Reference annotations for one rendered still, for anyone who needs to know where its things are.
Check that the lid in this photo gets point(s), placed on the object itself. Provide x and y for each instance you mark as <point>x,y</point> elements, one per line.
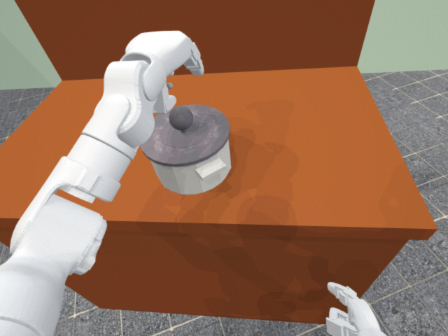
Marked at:
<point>206,136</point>

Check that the pot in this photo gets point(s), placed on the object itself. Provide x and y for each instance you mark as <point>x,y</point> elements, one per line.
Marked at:
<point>196,178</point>

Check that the robot left hand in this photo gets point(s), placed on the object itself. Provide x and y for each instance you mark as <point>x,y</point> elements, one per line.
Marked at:
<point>173,49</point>

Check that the table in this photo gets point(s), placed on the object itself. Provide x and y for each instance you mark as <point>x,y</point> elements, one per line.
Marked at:
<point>317,192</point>

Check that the knob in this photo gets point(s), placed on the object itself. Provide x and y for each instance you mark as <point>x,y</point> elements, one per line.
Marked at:
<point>180,118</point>

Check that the robot right hand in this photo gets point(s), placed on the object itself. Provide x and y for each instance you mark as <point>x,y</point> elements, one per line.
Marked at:
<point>359,317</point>

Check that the left robot forearm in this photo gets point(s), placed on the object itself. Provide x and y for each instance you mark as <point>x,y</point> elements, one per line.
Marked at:
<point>122,121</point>

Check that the left robot upper arm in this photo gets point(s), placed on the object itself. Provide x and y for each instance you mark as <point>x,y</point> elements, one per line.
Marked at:
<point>63,239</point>

